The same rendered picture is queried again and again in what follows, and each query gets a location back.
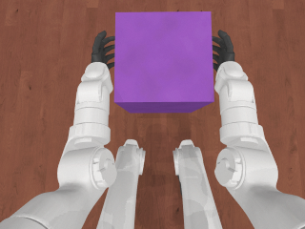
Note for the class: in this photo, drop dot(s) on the robot right upper arm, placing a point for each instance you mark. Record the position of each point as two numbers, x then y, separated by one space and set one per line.
250 175

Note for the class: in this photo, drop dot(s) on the robot right thigh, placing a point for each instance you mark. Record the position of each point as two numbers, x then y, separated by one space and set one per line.
199 210

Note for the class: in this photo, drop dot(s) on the carton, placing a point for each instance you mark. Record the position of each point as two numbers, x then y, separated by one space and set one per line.
163 61

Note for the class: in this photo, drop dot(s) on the robot left thigh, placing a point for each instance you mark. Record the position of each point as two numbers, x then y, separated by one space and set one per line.
118 211

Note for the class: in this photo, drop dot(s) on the robot thigh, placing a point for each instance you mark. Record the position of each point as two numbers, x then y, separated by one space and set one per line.
118 211
199 210

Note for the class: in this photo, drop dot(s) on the robot right hand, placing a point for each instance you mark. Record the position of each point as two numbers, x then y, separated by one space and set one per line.
225 51

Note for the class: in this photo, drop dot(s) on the robot left upper arm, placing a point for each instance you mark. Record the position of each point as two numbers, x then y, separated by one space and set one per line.
83 176

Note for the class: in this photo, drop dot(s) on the left robot forearm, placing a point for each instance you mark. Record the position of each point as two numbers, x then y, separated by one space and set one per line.
92 108

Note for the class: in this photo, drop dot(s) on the right robot forearm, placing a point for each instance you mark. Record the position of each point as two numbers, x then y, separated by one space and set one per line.
239 123

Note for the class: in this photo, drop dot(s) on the robot left hand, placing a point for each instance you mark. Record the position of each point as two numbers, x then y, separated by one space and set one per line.
99 52

